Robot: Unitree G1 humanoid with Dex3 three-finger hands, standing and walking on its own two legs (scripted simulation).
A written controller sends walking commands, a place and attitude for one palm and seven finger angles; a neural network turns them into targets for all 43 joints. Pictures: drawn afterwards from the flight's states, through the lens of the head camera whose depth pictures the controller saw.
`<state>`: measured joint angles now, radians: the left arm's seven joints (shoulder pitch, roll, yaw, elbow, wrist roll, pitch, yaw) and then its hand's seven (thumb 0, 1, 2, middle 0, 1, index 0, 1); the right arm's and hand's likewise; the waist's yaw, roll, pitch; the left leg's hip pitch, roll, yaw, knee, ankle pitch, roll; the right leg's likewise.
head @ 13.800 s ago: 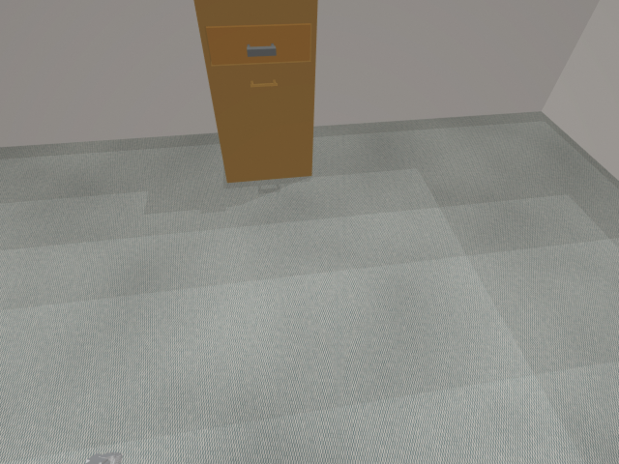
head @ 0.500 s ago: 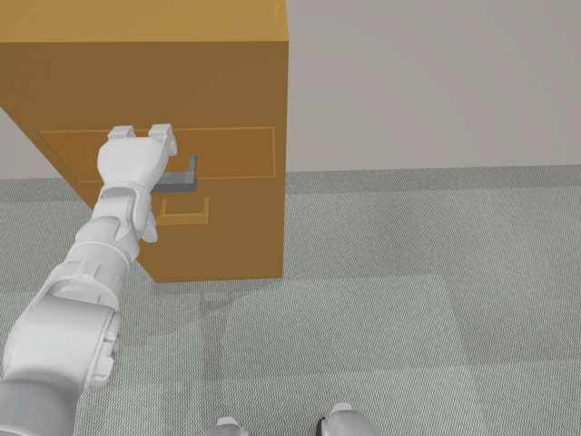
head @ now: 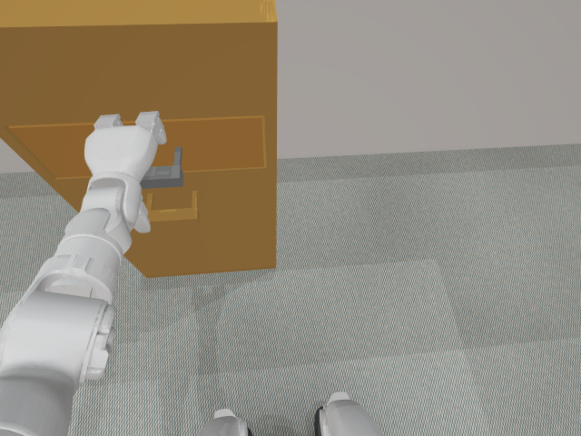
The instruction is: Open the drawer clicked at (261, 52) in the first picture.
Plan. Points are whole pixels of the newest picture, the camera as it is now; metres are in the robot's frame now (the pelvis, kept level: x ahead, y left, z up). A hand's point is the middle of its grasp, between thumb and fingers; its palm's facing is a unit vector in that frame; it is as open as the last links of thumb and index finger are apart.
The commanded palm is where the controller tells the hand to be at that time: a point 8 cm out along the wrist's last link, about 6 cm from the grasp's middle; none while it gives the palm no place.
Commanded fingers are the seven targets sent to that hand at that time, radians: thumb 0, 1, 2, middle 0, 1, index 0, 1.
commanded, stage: move the hooked fingers above the handle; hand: left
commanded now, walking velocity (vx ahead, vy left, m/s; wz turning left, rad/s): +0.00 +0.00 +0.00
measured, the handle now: (150, 166) +0.55 +0.19 -0.05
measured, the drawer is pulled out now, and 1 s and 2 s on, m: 0.00 0.00 0.00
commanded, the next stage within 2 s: lower the fingers behind the handle in 0.34 s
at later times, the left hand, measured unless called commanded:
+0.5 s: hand (135, 174) +0.50 +0.19 +0.00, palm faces -0.08 -0.01 -1.00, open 13.8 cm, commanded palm +0.49 +0.19 +0.05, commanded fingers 0.00 -0.50 0.30 -0.30 -1.20 -0.30 -1.20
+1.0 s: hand (144, 183) +0.51 +0.19 -0.03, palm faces -0.08 -0.03 -1.00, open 13.8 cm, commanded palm +0.49 +0.19 +0.02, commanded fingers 0.00 -0.50 0.30 -0.30 -1.20 -0.30 -1.20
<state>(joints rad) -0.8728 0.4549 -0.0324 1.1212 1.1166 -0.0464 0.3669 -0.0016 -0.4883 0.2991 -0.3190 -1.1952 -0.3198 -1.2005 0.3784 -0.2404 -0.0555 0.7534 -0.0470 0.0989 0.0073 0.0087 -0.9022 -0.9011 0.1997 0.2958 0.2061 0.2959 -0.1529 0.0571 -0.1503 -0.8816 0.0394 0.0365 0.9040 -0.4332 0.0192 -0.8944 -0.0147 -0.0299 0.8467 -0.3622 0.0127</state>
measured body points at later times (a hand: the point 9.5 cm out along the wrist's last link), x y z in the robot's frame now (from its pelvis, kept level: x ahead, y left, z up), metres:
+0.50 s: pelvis +0.00 -0.01 +0.00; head +0.13 -0.01 +0.43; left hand +0.50 +0.19 +0.06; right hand +0.01 -0.28 -0.13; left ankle -0.02 +0.11 -0.69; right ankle +0.01 -0.13 -0.69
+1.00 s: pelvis -0.01 +0.00 -0.02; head +0.14 +0.00 +0.41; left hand +0.50 +0.19 +0.02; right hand -0.02 -0.28 -0.15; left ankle -0.02 +0.11 -0.69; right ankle +0.01 -0.13 -0.69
